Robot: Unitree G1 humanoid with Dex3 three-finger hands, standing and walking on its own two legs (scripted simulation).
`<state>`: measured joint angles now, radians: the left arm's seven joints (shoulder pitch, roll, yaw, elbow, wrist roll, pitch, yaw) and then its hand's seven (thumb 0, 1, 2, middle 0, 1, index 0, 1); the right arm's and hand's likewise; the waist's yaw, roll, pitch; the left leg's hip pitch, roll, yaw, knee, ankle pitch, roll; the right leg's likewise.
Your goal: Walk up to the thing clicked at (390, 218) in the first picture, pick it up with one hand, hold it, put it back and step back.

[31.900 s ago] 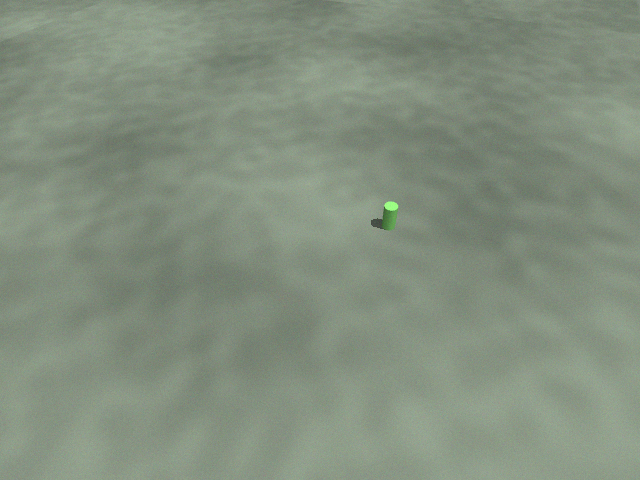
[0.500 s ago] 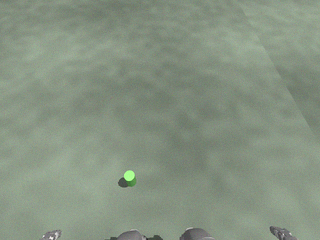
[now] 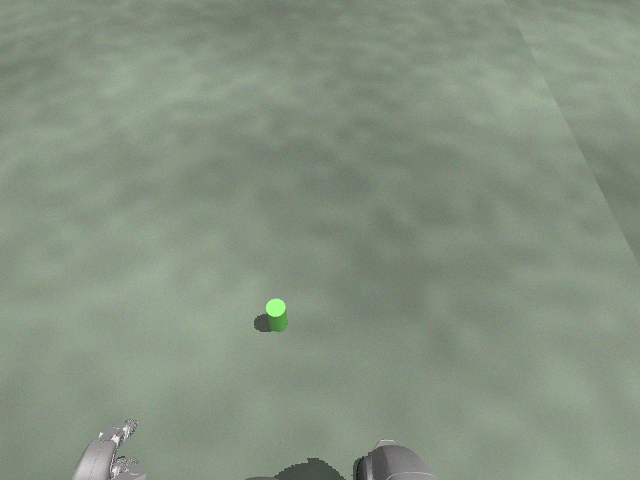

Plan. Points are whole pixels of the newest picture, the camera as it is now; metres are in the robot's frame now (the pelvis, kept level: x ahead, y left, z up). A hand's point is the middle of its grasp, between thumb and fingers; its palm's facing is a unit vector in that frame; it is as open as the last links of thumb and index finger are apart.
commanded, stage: step back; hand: left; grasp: from above
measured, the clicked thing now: (277, 315) +0.62 +0.14 -0.69
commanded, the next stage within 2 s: none
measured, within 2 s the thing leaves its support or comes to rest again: neither
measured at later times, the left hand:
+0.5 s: hand out of the picture -0.08 +0.22 -0.13, palm faces -0.08 -0.91 -0.41, open 7.4 cm
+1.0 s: hand out of the picture -0.22 +0.21 -0.14, palm faces -0.05 -0.91 -0.40, open 7.4 cm
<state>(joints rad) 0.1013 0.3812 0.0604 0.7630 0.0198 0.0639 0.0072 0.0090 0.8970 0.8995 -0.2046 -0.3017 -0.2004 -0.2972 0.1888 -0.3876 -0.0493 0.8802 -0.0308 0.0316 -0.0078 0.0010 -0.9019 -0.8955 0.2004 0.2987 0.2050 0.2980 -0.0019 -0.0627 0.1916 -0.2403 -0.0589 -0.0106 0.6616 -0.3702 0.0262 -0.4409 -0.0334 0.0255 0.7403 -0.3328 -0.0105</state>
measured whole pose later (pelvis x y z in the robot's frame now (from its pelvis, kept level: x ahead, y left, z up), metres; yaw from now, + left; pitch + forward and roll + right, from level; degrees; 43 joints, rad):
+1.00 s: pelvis -0.33 -0.06 +0.00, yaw -3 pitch -2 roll +0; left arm 0.16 0.40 0.07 0.85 0.02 0.05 0.00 0.01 0.90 0.90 -0.20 -0.30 -0.20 -0.30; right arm 0.12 -0.39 -0.04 0.82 -0.04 0.04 -0.01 0.00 -0.90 -0.90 0.20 0.30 0.21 0.30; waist 0.01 0.00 0.15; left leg -0.41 0.06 0.00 0.65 -0.20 -0.01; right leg -0.27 0.02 0.06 0.79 -0.48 0.00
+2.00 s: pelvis -0.37 -0.04 +0.01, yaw +1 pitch -3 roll +0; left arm 0.17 0.38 0.03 1.01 0.00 -0.01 0.00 0.01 0.90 0.90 -0.20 -0.30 -0.20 -0.30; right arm 0.12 -0.35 -0.04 1.02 -0.03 0.00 0.00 0.00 -0.90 -0.90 0.20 0.30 0.21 0.30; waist 0.02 -0.02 0.09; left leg -0.30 0.03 0.03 0.63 -0.28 -0.01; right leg -0.23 -0.02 0.01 0.63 -0.35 0.01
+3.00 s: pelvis -0.37 -0.04 +0.03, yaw +1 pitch -3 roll +0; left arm 0.12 0.35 0.00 1.14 0.01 -0.01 -0.01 0.01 0.90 0.90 -0.20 -0.30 -0.20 -0.30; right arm 0.10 -0.35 -0.01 1.15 -0.01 0.00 0.01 0.00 -0.90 -0.90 0.20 0.30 0.21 0.30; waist -0.01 0.01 0.05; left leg -0.15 0.03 0.04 0.33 -0.13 -0.02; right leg -0.08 -0.02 0.01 0.33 -0.21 0.02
